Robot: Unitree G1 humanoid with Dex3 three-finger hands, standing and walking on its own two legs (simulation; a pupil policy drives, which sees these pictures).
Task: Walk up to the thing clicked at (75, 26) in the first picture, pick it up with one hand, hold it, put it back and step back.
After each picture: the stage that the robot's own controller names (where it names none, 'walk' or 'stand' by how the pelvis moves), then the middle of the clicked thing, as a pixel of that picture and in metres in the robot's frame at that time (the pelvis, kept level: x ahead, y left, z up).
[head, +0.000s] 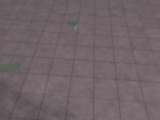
stand; (75, 25) +1.74 +0.11 -0.72
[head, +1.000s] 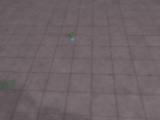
walk; (72, 37) +1.61 +0.25 -0.72
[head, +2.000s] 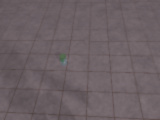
walk; (63, 59) +1.08 +0.29 -0.72
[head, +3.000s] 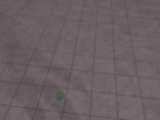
walk; (60, 97) +0.67 +0.20 -0.70
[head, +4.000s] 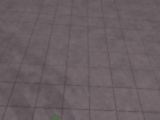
walk; out of the picture +0.45 +0.16 -0.70
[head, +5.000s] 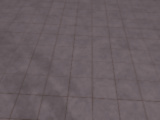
stand; out of the picture +0.39 +0.18 -0.71
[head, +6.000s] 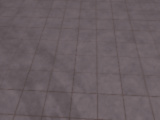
stand; out of the picture +0.37 +0.17 -0.71
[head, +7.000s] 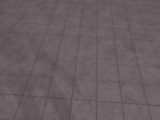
stand; out of the picture +0.36 +0.16 -0.73
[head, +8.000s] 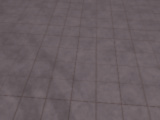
stand; out of the picture +0.35 +0.17 -0.73
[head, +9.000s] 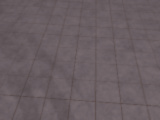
stand; out of the picture +0.35 +0.17 -0.73
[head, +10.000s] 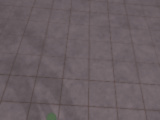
go down; (52, 119) +0.37 +0.18 -0.68
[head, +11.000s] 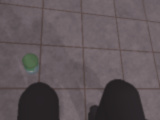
go down; (31, 64) +0.45 +0.19 -0.30
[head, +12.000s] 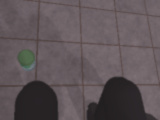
close in; (27, 60) +0.45 +0.18 -0.29
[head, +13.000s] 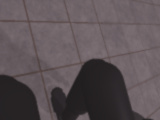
close in; out of the picture +0.44 +0.23 -0.23
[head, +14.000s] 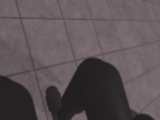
close; out of the picture +0.43 +0.24 -0.23
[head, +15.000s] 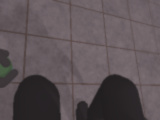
lift; (2, 70) +0.35 +0.24 -0.17
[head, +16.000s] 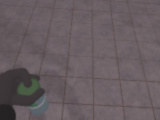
hold; (34, 97) +0.31 +0.17 -0.01
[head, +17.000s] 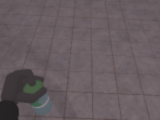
hold; (38, 98) +0.32 +0.16 -0.02
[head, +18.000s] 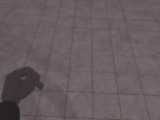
hold; out of the picture +0.22 +0.21 -0.70
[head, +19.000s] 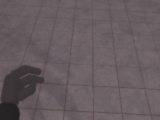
crouch; out of the picture +0.22 +0.40 -0.69
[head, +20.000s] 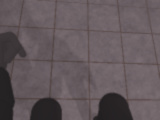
crouch; out of the picture +0.28 +0.60 -0.44
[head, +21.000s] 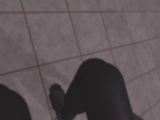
lower; out of the picture +0.16 +0.81 -0.26
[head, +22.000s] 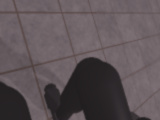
lower; out of the picture +0.08 +0.98 -0.26
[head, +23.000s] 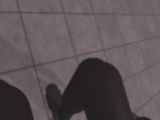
lower; out of the picture +0.04 +1.15 -0.26
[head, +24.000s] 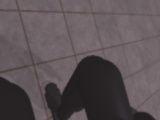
lower; out of the picture +0.00 +1.33 -0.26
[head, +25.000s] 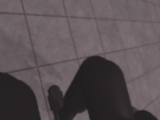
lower; out of the picture -0.02 +1.51 -0.25
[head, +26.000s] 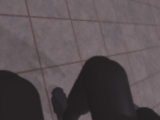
open; out of the picture -0.04 +1.69 -0.23
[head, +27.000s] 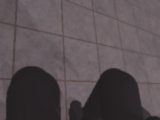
stand; out of the picture +0.02 +1.86 -0.24
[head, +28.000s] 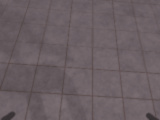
stand; out of the picture +0.25 +2.04 -0.61
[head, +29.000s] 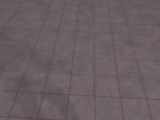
stand; out of the picture +0.27 +2.21 -0.69
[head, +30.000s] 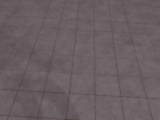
stand; out of the picture +0.25 +2.35 -0.69
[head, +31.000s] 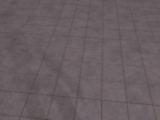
stand; out of the picture +0.32 +2.49 -0.75
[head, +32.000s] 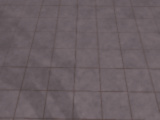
walk; out of the picture +0.26 +2.59 -0.72
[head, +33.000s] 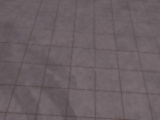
walk; out of the picture +0.55 +2.72 -0.72
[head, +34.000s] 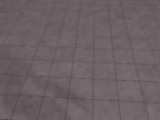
stand; out of the picture +0.80 +2.94 -0.73
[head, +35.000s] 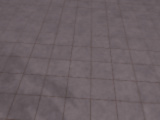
stand; out of the picture +0.85 +3.00 -0.74
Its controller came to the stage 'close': yes
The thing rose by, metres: 0.70
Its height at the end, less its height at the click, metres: -0.02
